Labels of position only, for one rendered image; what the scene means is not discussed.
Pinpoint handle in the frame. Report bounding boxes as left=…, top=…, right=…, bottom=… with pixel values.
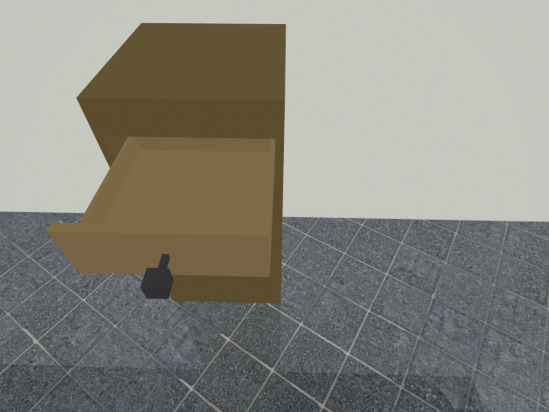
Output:
left=141, top=254, right=173, bottom=299

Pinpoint cabinet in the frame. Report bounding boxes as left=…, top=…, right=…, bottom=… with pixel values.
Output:
left=76, top=23, right=286, bottom=303

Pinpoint drawer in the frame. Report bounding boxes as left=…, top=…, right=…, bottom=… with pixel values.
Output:
left=46, top=136, right=275, bottom=277

